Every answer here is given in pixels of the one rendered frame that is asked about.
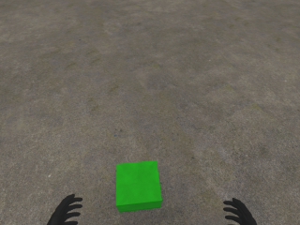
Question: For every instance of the carton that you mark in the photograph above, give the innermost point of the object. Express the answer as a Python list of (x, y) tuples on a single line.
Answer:
[(137, 186)]

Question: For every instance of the robot left hand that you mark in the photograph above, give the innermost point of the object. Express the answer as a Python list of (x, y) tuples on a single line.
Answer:
[(60, 215)]

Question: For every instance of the robot right hand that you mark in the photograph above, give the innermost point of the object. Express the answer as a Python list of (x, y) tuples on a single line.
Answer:
[(244, 216)]

